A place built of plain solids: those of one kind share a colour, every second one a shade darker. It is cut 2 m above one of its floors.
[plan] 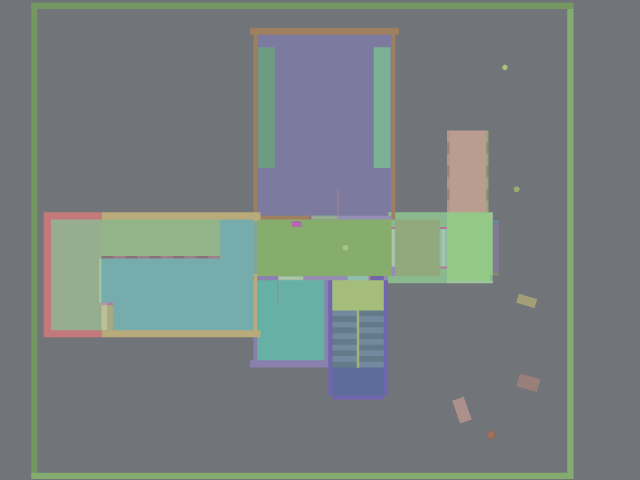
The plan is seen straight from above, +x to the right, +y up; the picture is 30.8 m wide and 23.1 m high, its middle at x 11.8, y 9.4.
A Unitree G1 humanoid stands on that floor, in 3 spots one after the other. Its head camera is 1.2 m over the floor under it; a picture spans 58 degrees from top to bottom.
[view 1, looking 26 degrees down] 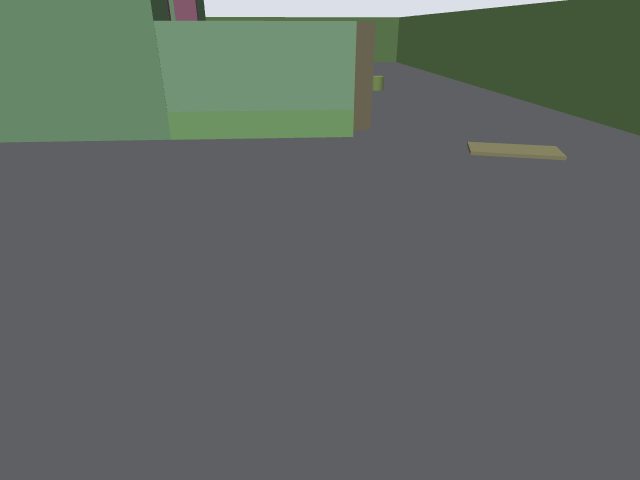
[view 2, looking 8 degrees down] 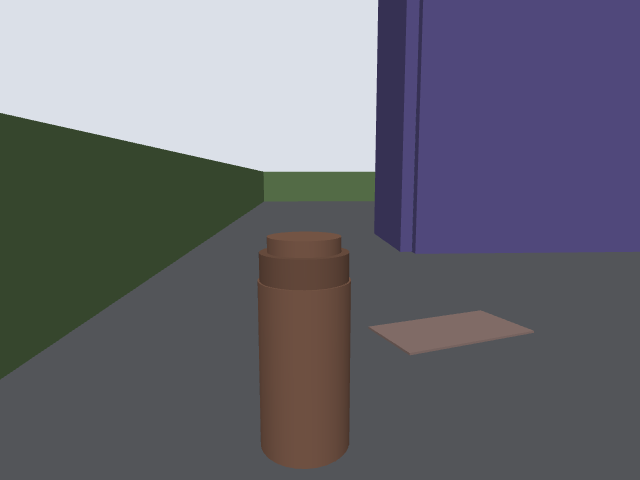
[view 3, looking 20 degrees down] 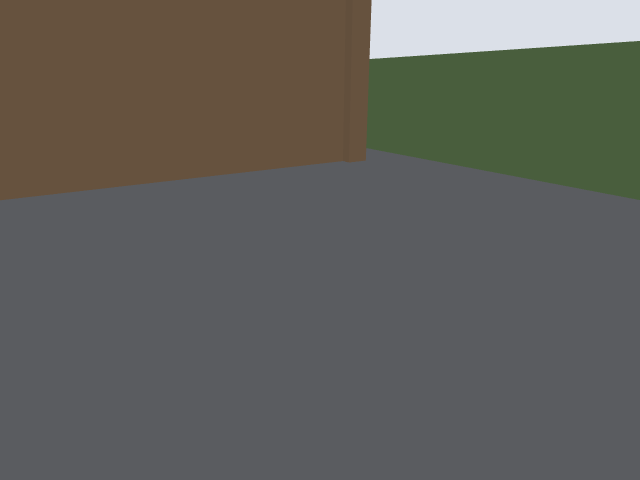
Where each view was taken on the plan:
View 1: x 19.34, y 2.00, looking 86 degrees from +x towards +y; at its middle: ground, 2.74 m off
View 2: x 21.90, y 0.00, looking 177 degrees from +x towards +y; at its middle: bin_litter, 1.76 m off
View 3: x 21.12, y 15.12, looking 147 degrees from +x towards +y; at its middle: ground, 3.51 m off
